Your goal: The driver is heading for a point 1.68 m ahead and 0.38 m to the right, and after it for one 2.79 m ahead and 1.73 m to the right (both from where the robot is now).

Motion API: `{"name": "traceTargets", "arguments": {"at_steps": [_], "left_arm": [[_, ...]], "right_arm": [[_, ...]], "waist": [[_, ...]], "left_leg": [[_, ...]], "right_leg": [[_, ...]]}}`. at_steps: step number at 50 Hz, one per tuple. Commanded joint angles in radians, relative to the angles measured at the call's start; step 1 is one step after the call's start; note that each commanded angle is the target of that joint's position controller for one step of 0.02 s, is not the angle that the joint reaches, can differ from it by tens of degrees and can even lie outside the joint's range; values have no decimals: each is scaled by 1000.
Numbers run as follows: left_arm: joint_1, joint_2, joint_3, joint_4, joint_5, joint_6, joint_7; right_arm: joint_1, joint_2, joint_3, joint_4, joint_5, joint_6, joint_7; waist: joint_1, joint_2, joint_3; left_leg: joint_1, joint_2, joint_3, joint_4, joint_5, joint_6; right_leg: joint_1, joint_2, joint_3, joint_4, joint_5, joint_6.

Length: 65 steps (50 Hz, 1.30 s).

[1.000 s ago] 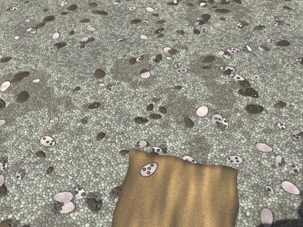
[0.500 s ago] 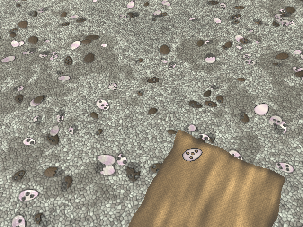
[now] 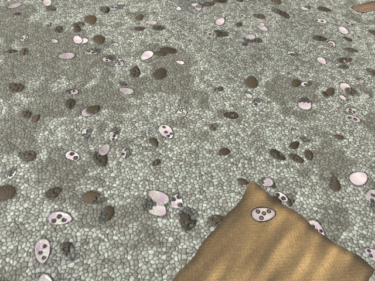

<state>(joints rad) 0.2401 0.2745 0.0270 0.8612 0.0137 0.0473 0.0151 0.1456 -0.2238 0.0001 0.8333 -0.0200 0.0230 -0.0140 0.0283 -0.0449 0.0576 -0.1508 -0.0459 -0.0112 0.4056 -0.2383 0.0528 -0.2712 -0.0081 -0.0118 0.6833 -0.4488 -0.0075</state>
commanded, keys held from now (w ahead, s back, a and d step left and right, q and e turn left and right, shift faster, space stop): no key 0.32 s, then w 0.38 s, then w+e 0.30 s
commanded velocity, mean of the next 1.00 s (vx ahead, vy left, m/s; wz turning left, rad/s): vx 0.23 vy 0.00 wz -0.05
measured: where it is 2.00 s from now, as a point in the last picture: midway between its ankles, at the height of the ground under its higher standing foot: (232, 211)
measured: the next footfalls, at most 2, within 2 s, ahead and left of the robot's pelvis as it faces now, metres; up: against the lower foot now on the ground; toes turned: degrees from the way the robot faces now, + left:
right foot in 0.16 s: +0.02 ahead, -0.13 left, +0.00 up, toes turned +1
right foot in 1.06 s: +0.40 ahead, -0.07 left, +0.00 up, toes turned -13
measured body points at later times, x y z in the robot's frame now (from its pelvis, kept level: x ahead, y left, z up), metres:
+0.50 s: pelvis +0.01 -0.01 +0.00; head +0.00 -0.01 +0.45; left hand +0.01 +0.25 -0.15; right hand +0.05 -0.28 -0.15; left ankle -0.02 +0.08 -0.73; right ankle -0.02 -0.13 -0.74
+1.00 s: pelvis +0.20 +0.01 -0.02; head +0.24 +0.01 +0.43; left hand +0.40 +0.21 -0.14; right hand +0.08 -0.21 -0.16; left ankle +0.03 +0.09 -0.74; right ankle +0.35 -0.09 -0.72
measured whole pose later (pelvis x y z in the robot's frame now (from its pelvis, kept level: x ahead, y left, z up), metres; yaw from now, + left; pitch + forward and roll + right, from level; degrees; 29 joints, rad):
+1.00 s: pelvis +0.20 +0.01 -0.02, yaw -6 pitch +1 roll +0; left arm 0.02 0.21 0.02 0.90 0.03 -0.03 -0.05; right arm 0.48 -0.17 0.00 1.09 -0.02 -0.10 -0.03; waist -0.05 -0.02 0.06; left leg 0.18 -0.05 0.14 0.18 -0.38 0.05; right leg -0.61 0.00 -0.12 0.67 -0.10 -0.10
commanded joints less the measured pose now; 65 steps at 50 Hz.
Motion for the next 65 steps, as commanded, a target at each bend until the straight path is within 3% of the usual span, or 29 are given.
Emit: {"name": "traceTargets", "arguments": {"at_steps": [1, 5, 7, 9, 10, 12, 16, 18, 20, 23, 25, 28, 30, 31, 32, 33, 34, 36, 40, 44, 48, 51, 53, 54, 55, 56, 58, 61, 65], "left_arm": [[36, 83, 20, -10, 8, -7, 1], [19, 53, 9, 24, -6, -5, 12], [46, 45, 3, 54, -2, -11, 18], [45, 90, 4, 64, 17, -31, 20], [8, 122, 13, 86, -1, -33, 15], [10, 59, -1, 103, 0, -44, 7], [20, 60, -3, 142, -1, -50, 17], [43, 69, 3, 160, 3, -46, 16], [59, 95, 16, 159, 8, -34, 13], [157, 125, 35, 191, 6, -37, 12], [146, 122, 42, 188, 14, -50, 8], [47, 121, 49, 165, 1, -66, -1], [-14, 93, 48, 141, 1, -69, -4], [-41, 38, 33, 116, 6, -78, -9], [-66, -19, 18, 72, 5, -88, -16], [-71, 52, 34, 67, 24, -91, -22], [-72, 53, 35, 75, 19, -98, -34], [-32, 27, 31, 105, 16, -109, -51], [-69, -1, 27, 98, 16, -90, -59], [-236, -32, 8, 21, 15, -86, -61], [-318, -36, -6, -32, 13, -85, -65], [-132, 18, 18, 9, 14, -91, -52], [124, 77, 53, 86, 24, -98, -44], [213, 160, 81, 95, 32, -95, -31], [160, 219, 95, 69, 23, -81, -34], [112, 191, 94, 73, -5, -76, -33], [19, 96, 72, 62, -3, -85, -27], [5, 65, 56, 59, -10, -112, -16], [89, 111, 65, 64, -16, -122, -14]], "right_arm": [[-16, -138, -20, -22, 6, -22, -15], [-7, -142, -18, 20, 3, -20, -15], [-23, -149, -21, 35, 9, -17, -16], [15, -132, -19, 54, 8, -21, -11], [47, -111, -21, 70, 14, -17, -5], [23, -128, -25, 104, 10, -14, -12], [37, -119, -26, 145, 10, -20, -10], [54, -124, -30, 167, 9, -15, -10], [48, -131, -37, 161, -1, -5, -4], [-4, -66, -23, 122, -15, -23, 11], [-20, -92, -30, 103, -14, -44, 19], [84, -77, -32, 123, 0, -68, 32], [279, -82, -44, 203, 2, -76, 20], [392, -138, -58, 227, -11, -85, 8], [495, -241, -81, 244, -7, -87, 8], [434, -214, -75, 244, -12, -80, 5], [326, -163, -63, 203, -10, -87, 8], [253, -124, -51, 175, -4, -110, 8], [366, -79, -34, 224, -5, -131, -1], [366, -57, -19, 224, -6, -131, -7], [380, -87, -20, 238, -2, -135, -17], [342, -132, -32, 229, 1, -129, -30], [304, -157, -42, 205, 0, -117, -23], [307, -112, -36, 169, -6, -119, -13], [336, -58, -34, 109, 16, -124, 5], [220, -123, -46, 81, 1, -134, 8], [159, -120, -48, 56, 4, -150, 11], [176, -82, -45, 40, -30, -97, 15], [34, -82, -46, -32, -34, -64, 24]], "waist": [[-7, 184, -72], [-24, 176, -67], [1, 149, -61], [-22, 88, -69], [-66, -26, -17], [-27, -4, -2], [-30, 4, -26], [-24, 18, -35], [-12, 3, 40], [24, -118, 105], [19, -99, 91], [-60, -94, 73], [-138, -16, 58], [-179, 164, 28], [-192, 347, 1], [-135, 227, 73], [-81, 129, 122], [-35, 96, 91], [-46, 114, 45], [-62, 120, 86], [-65, 137, 90], [30, 160, -31], [140, 156, -160], [152, 19, -239], [71, -168, -322], [75, -12, -224], [-1, 108, -40], [-69, 91, -33], [-39, 41, -3]], "left_leg": [[80, 234, -163, -93, 575, 127], [50, 221, -166, -72, 468, 120], [-8, 200, -167, -62, 338, 81], [-92, 154, -161, -68, 129, 22], [-55, 99, -120, -117, 73, 12], [8, 102, -112, -85, 104, 5], [14, 113, -109, -81, 148, 4], [-11, 75, -88, -63, -93, 15], [-140, 41, -77, -7, -377, 39], [-309, -1, 37, 217, -245, 22], [-322, 45, 30, 321, -209, 20], [-120, 40, 65, 161, -165, 41], [197, -9, 83, -1, -83, 40], [321, 170, -181, -150, -263, 60], [359, 400, -604, -324, -544, 139], [241, 440, -654, -330, -591, 194], [176, 394, -553, -317, -515, 182], [168, 306, -352, -326, -236, 135], [236, 255, -102, -270, 279, 96], [169, 228, 32, -277, 446, 82], [168, 249, 114, -243, 687, 66], [236, 270, 166, 45, 1110, 46], [112, 258, 186, 438, 928, 38], [-104, 187, 194, 788, 375, 23], [-471, -29, 72, 1116, -291, -15], [-584, 47, -58, 1111, -184, 6], [-529, 123, -45, 946, -51, 2], [-390, 156, -43, 800, -67, -49], [-467, 162, 4, 621, 55, -99]], "right_leg": [[-27, -5, 30, 32, 16, 19], [45, 1, 13, -127, 73, 29], [150, -9, 13, -315, 278, 22], [259, -112, 122, -352, 448, 10], [156, -104, 119, -311, 436, -14], [107, -89, 110, -349, 368, -10], [138, -86, 110, -363, 378, -17], [136, -56, 99, -356, 110, -39], [70, -62, 155, -375, -234, -89], [123, -234, 410, -526, -395, -195], [116, -295, 465, -579, -295, -230], [4, -215, 309, -527, -179, -185], [-200, -110, 185, -358, -145, -141], [-328, -23, 72, -91, -91, -105], [-493, 78, -29, 176, -105, -81], [-511, 18, 51, 328, -71, -100], [-514, -29, 71, 373, 36, -108], [-457, -62, 55, 358, 172, -89], [-482, -30, 29, 377, 255, -60], [-467, -11, -38, 195, 344, -47], [-304, 21, -138, -28, 372, -89], [-98, 103, -172, -57, 300, -159], [213, 108, -109, -164, 287, -222], [405, -119, 197, -189, 161, -290], [594, -350, 793, -352, 153, -466], [524, -309, 720, -421, 88, -429], [251, -249, 504, -471, 279, -353], [78, -147, 340, -478, 519, -309], [53, -88, 288, -501, 544, -271]]}}
Keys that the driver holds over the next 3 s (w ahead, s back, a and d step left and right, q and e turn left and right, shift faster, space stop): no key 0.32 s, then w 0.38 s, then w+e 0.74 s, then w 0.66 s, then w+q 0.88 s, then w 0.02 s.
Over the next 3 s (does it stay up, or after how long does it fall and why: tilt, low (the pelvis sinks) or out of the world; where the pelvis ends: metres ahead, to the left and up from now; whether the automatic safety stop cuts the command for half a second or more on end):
stays up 1.22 -0.30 0.00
